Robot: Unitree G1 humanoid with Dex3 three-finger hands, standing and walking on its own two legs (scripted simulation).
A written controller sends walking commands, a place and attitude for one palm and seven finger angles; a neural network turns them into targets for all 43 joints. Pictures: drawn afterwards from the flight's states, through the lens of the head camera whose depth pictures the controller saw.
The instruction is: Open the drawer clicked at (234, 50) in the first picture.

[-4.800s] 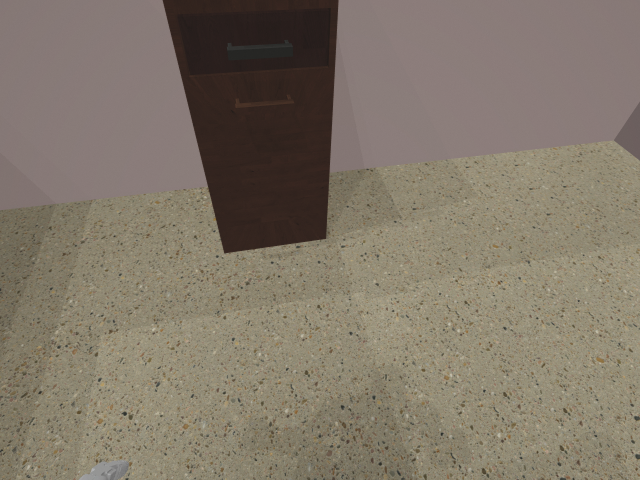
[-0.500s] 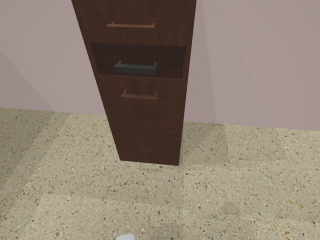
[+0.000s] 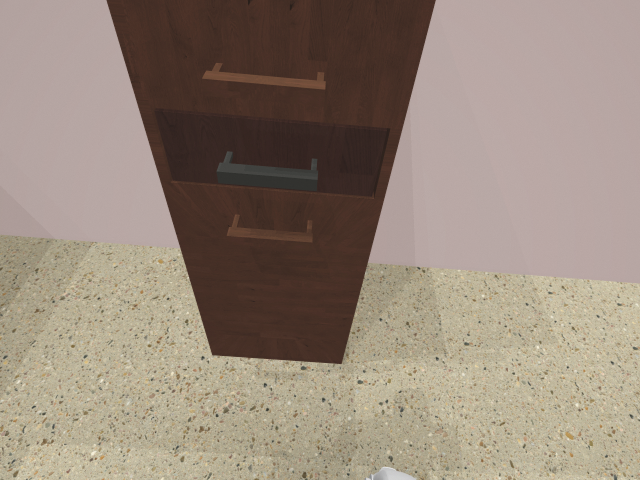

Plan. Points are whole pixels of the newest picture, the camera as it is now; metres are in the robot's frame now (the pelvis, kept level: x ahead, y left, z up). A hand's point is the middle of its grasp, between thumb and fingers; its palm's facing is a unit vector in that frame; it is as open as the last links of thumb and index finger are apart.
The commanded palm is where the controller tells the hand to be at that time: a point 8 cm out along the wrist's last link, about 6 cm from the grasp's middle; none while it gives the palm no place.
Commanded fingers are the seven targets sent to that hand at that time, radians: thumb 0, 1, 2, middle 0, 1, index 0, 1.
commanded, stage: come to a stop and stand still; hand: left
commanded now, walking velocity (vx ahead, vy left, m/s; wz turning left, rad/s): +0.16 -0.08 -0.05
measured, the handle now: (270, 168) +0.59 +0.13 +0.05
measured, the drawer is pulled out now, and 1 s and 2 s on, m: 0.00 0.00 0.00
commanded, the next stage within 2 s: look again from close up in 1.52 s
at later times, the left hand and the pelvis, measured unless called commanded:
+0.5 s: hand out of the picture +0.13 +0.17 -0.18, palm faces +0.07 -0.97 -0.24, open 7.3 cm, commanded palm none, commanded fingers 0.00 0.90 0.90 -0.20 -0.30 -0.20 -0.30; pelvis +0.04 -0.02 -0.01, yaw +2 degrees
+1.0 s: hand out of the picture -0.01 +0.18 -0.17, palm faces +0.03 -0.98 -0.22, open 7.4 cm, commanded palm none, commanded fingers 0.00 0.90 0.90 -0.20 -0.30 -0.20 -0.30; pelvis +0.00 +0.01 +0.00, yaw +0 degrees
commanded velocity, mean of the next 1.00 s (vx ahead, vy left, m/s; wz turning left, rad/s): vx -0.08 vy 0.04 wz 0.00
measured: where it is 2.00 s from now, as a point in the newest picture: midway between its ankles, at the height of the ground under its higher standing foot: outside the picture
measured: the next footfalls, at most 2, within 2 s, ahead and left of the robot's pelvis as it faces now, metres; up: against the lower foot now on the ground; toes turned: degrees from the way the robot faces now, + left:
right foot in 0.18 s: +0.19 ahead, -0.13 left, +0.00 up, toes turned -7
left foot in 0.58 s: +0.04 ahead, +0.12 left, +0.00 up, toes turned +4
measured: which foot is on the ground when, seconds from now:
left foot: down 0.00-0.18, up 0.20-0.56, down 0.58-1.00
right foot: up 0.00-0.16, down 0.18-0.58, up 0.60-0.90, down 0.92-1.00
